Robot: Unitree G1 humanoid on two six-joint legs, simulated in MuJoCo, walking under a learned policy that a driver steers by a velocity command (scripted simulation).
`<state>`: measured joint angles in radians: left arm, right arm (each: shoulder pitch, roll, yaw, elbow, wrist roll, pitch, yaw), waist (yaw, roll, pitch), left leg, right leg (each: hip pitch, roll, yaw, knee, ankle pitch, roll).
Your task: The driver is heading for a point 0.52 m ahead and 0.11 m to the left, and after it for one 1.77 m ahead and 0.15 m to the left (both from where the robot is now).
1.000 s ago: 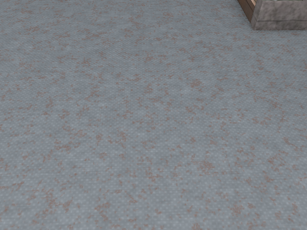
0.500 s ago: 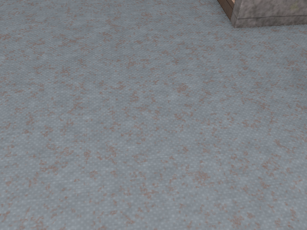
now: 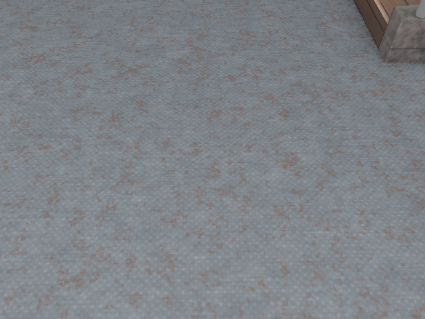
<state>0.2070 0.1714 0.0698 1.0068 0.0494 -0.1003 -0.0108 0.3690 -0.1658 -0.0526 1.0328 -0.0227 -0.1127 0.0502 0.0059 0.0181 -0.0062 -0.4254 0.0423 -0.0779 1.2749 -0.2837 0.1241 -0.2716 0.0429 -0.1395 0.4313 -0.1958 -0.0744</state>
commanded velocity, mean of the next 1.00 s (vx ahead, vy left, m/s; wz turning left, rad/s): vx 0.35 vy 0.00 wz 0.17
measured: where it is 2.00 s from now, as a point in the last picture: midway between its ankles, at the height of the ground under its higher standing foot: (185, 314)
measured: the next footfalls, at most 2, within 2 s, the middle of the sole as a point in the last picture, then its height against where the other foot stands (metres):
left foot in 0.38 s outside the picture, level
right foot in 0.86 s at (215, 277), level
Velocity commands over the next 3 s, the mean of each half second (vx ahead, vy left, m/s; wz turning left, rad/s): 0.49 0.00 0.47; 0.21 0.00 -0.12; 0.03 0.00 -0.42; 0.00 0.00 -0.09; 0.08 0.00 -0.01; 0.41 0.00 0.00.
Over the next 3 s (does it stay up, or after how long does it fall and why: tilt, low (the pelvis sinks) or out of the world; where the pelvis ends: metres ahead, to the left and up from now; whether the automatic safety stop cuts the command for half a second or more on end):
stays up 0.78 0.07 -0.02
